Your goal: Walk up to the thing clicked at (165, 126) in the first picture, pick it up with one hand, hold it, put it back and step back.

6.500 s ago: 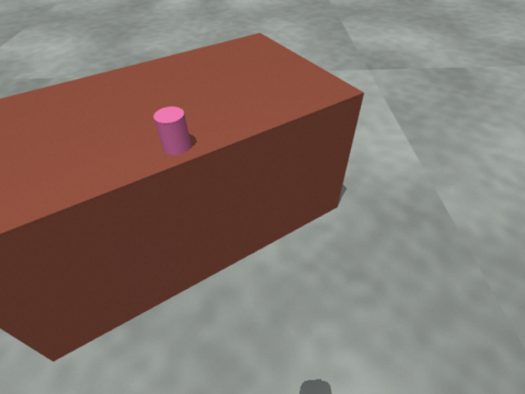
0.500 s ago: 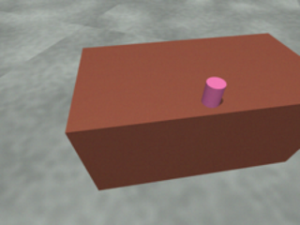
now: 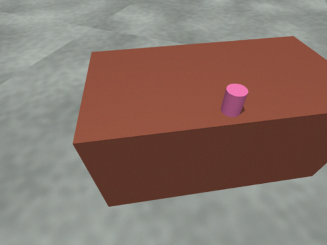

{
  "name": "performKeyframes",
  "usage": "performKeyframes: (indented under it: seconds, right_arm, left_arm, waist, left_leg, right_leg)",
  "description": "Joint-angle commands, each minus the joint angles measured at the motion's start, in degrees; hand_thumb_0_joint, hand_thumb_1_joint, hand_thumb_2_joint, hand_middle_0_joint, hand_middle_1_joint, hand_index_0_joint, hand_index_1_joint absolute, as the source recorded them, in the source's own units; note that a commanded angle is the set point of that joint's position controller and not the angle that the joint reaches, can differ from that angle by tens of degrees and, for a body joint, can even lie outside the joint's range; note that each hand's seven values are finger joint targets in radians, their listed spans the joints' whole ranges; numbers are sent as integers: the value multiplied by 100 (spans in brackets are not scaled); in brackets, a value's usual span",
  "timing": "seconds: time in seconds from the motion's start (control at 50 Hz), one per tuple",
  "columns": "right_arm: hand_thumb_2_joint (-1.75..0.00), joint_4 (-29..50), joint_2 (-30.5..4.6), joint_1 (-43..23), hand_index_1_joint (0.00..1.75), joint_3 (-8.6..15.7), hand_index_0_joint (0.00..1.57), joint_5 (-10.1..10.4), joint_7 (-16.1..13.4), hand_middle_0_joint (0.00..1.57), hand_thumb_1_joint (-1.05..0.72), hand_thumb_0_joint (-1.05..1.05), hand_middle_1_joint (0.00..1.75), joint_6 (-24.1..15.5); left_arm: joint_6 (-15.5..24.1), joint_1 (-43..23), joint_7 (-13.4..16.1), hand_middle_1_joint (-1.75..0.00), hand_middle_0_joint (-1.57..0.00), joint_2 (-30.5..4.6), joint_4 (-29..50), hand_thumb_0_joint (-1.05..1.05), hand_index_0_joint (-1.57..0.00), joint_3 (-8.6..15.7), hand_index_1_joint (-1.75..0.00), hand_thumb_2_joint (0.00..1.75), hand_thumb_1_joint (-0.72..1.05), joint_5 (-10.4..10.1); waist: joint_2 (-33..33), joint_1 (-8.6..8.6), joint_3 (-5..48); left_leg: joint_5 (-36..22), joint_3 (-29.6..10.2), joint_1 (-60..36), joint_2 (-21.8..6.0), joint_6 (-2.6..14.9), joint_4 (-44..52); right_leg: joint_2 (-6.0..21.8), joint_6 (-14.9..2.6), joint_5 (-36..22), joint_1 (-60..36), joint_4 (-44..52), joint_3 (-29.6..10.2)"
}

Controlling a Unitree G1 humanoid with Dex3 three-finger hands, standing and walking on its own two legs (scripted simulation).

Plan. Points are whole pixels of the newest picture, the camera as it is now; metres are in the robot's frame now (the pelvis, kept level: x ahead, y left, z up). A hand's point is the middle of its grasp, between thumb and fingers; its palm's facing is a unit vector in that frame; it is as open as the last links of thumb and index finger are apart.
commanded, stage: stand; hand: right
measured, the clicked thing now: (233, 100) +0.69 -0.29 -0.08
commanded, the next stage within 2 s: walk up in 0.42 s
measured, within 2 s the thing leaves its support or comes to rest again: neither
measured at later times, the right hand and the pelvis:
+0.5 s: hand out of the picture +0.06 -0.26 -0.15, palm faces +0.01 +0.94 -0.34, open 7.4 cm; pelvis +0.00 +0.00 +0.00, yaw +0 degrees
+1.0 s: hand (295, 231) +0.20 -0.35 -0.15, palm faces -0.12 +0.92 -0.37, open 7.4 cm; pelvis +0.13 -0.08 -0.01, yaw +4 degrees
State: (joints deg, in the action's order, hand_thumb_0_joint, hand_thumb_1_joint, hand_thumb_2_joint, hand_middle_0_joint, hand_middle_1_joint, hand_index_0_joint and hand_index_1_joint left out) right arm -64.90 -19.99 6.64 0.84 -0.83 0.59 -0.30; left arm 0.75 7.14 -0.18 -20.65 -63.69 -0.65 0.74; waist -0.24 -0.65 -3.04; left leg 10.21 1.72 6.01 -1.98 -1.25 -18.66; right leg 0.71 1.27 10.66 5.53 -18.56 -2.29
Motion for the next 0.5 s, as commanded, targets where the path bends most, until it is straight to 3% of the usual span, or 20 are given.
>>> performKeyframes:
  seconds: [0.0,0.2,0.38,0.4,0.42,0.44,0.46,0.48]
  right_arm:
    - [-90,376,-1231,-236,30,220,20,38,-77,20,-90,0,30,-104]
    - [-90,353,-1235,-220,30,215,20,34,-76,20,-90,0,30,-107]
    - [-90,360,-1221,-233,30,209,20,32,-74,20,-90,0,30,-114]
    - [-90,570,-1608,363,30,469,20,-29,-15,20,-90,0,30,-200]
    - [-90,494,-1790,721,30,578,20,-70,-9,20,-90,0,30,-214]
    - [-90,471,-2006,853,30,691,20,-96,-23,20,-90,0,30,-224]
    - [-90,590,-2144,783,30,769,20,-79,-35,20,-90,0,30,-259]
    - [-90,728,-2185,636,30,821,20,-111,-48,20,-90,0,30,-313]
  left_arm:
    - [100,-169,88,-30,-20,-1210,361,0,-20,262,-30,90,90,-11]
    - [87,-136,74,-30,-20,-1213,350,0,-20,263,-30,90,90,-18]
    - [98,-147,74,-30,-20,-1235,381,0,-20,267,-30,90,90,-14]
    - [70,-7,-83,-30,-20,-1503,659,0,-20,615,-30,90,90,94]
    - [21,-148,-143,-30,-20,-1438,691,0,-20,641,-30,90,90,161]
    - [-32,-320,-189,-30,-20,-1317,791,0,-20,661,-30,90,90,205]
    - [-71,-339,-231,-30,-20,-1345,919,0,-20,706,-30,90,90,236]
    - [-70,-192,-270,-30,-20,-1374,984,0,-20,744,-30,90,90,203]
  waist:
    - [20,25,383]
    - [61,42,269]
    - [54,35,346]
    - [-35,-41,779]
    - [302,-182,397]
    - [798,-306,-16]
    - [783,-259,-323]
    - [670,-120,-477]
  left_leg:
    - [-734,-483,-275,-597,224,275]
    - [-439,-510,-146,-593,232,340]
    - [-555,-501,-231,-575,212,314]
    - [1908,-743,-447,-453,589,190]
    - [3002,-1358,-589,-858,804,551]
    - [3547,-2091,-637,-1489,1082,1069]
    - [3532,-2614,-455,-2043,1472,1325]
    - [3277,-2684,-348,-2189,1588,1320]
  right_leg:
    - [610,-223,-855,212,264,-374]
    - [623,-235,-568,219,291,-405]
    - [629,-227,-698,255,288,-398]
    - [135,-418,1671,360,-340,-100]
    - [19,-424,2257,1240,-979,75]
    - [-57,-316,1990,2120,-2043,289]
    - [200,-250,1872,2636,-2790,25]
    - [452,-290,1742,2747,-2917,-261]
